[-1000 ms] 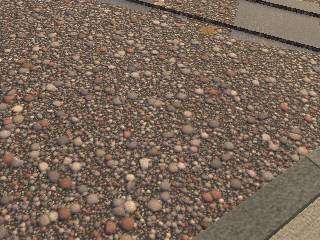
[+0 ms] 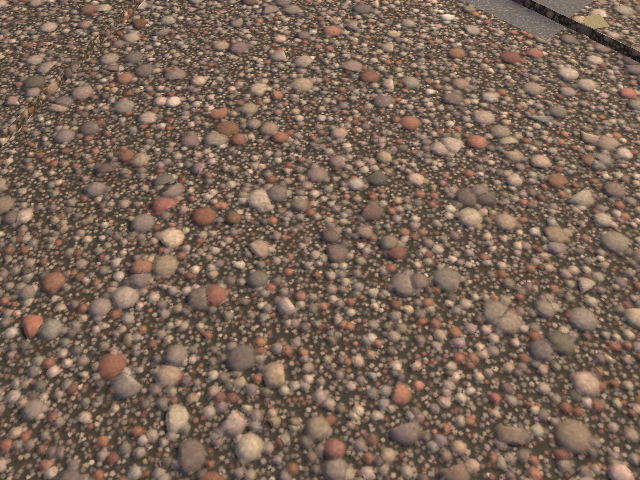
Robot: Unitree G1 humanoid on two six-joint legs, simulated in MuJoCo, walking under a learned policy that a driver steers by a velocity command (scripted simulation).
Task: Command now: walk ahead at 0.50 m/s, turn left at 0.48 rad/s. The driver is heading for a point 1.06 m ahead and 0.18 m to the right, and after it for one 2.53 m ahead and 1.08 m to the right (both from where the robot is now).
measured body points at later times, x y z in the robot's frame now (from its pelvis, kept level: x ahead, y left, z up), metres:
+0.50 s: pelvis +0.37 -0.05 +0.01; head +0.40 -0.06 +0.45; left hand +0.47 +0.21 -0.11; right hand +0.49 -0.32 -0.11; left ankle +0.32 +0.10 -0.64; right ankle +0.44 -0.12 -0.73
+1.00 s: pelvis +0.67 -0.02 +0.02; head +0.70 -0.02 +0.46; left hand +0.89 +0.19 -0.10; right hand +0.65 -0.31 -0.09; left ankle +0.70 +0.08 -0.73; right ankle +0.61 -0.16 -0.64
